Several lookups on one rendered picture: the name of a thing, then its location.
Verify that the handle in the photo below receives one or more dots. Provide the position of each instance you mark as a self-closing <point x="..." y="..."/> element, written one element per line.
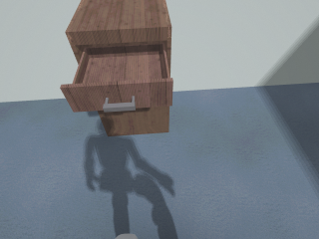
<point x="119" y="107"/>

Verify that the cabinet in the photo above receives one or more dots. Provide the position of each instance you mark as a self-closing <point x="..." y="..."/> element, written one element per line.
<point x="104" y="23"/>

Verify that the drawer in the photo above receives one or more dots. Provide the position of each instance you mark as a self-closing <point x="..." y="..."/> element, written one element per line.
<point x="119" y="73"/>

